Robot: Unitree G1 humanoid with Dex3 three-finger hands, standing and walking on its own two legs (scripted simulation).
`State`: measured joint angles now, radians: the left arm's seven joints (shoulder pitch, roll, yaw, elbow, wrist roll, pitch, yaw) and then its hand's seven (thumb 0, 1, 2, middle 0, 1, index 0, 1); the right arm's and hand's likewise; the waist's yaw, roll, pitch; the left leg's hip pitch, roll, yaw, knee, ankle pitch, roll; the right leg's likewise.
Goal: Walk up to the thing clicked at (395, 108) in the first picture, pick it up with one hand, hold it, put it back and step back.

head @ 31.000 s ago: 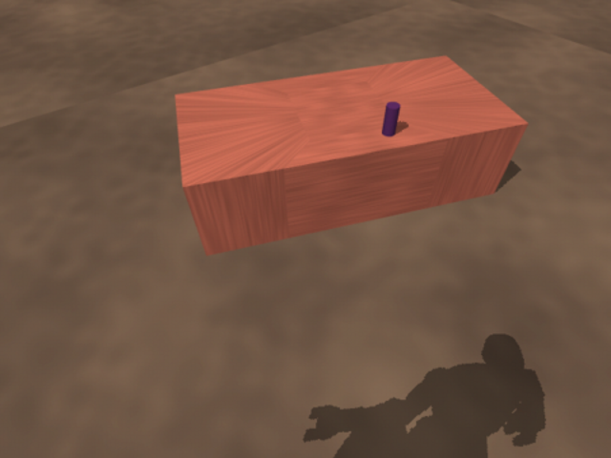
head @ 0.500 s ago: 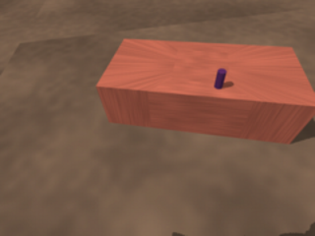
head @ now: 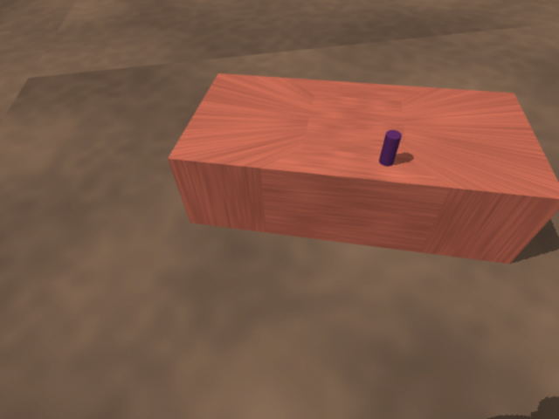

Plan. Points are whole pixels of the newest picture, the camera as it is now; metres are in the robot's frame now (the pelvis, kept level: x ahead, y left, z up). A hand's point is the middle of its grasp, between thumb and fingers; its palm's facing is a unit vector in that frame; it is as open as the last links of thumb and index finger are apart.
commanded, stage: step back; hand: right
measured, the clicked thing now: (389, 148) +1.05 -0.31 -0.31
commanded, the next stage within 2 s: stand in 0.36 s
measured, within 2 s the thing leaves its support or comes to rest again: neither
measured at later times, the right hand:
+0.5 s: hand out of the picture +0.15 -0.23 -0.13, palm faces +0.04 +0.94 -0.33, open 7.4 cm
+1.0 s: hand out of the picture +0.07 -0.25 -0.14, palm faces +0.05 +0.94 -0.33, open 7.4 cm
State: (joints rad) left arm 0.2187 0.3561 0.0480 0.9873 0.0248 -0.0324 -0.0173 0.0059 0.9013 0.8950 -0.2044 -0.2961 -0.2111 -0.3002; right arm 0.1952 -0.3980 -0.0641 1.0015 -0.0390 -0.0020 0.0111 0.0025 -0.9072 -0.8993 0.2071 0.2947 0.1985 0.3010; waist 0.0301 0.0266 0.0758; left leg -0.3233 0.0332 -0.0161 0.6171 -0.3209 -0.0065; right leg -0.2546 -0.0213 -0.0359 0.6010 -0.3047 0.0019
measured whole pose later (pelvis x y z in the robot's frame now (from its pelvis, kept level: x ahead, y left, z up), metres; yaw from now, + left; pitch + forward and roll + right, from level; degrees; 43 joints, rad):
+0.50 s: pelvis +0.03 +0.02 +0.02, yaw -3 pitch -2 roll +0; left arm 0.07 0.36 0.01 1.10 0.00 -0.02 -0.01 0.00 0.91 0.90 -0.20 -0.30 -0.21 -0.30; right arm 0.02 -0.34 -0.02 1.10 -0.01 -0.01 0.01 0.00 -0.91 -0.90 0.21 0.29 0.20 0.30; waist 0.01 0.00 0.06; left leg -0.17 0.02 0.04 0.41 -0.20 0.00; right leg -0.12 -0.03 0.03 0.40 -0.24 0.04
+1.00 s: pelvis +0.02 +0.01 +0.02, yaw -2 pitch -3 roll +0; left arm 0.11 0.36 0.00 1.14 0.01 -0.01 -0.01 0.01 0.91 0.90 -0.20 -0.30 -0.21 -0.30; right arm 0.10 -0.35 -0.02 1.16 -0.01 0.00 0.01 0.00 -0.91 -0.90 0.21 0.29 0.20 0.30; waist -0.02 0.01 0.05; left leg -0.14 0.03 0.04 0.33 -0.13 -0.02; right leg -0.09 -0.02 0.02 0.32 -0.18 0.02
